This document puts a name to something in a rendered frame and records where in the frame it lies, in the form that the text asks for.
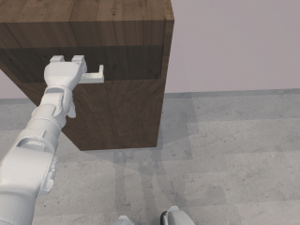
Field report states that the right robot thigh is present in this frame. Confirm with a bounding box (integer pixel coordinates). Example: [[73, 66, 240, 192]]
[[163, 210, 195, 225]]

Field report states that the cabinet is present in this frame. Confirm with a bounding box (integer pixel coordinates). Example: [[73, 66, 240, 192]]
[[0, 0, 174, 151]]

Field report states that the drawer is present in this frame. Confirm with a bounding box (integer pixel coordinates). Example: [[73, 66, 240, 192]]
[[0, 45, 162, 83]]

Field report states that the robot left forearm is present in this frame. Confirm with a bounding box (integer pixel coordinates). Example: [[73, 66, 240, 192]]
[[0, 84, 73, 175]]

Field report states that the robot left upper arm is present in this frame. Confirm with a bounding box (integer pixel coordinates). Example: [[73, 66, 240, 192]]
[[0, 146, 58, 225]]

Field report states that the handle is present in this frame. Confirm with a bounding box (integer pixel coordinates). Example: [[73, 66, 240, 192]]
[[78, 65, 104, 83]]

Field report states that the robot left hand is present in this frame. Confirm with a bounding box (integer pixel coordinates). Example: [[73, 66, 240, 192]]
[[44, 55, 87, 118]]

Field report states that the robot right shin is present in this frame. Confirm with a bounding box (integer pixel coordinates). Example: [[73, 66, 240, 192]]
[[167, 206, 179, 214]]

